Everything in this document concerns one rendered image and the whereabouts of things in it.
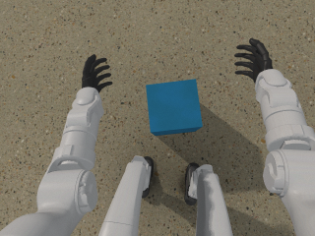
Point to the robot right hand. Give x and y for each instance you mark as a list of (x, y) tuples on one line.
[(260, 58)]

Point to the robot right forearm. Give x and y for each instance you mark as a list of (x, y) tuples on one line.
[(282, 113)]

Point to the right robot shin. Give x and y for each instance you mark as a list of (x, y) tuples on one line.
[(206, 167)]

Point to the carton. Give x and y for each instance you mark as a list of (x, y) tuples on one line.
[(174, 107)]

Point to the left robot thigh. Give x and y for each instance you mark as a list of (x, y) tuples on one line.
[(123, 215)]

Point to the robot right upper arm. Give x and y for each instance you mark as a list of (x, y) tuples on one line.
[(290, 173)]

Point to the robot left upper arm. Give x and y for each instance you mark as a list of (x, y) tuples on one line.
[(64, 197)]

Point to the robot left hand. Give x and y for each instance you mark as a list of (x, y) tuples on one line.
[(90, 78)]

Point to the robot left forearm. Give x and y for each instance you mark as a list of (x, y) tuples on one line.
[(77, 147)]

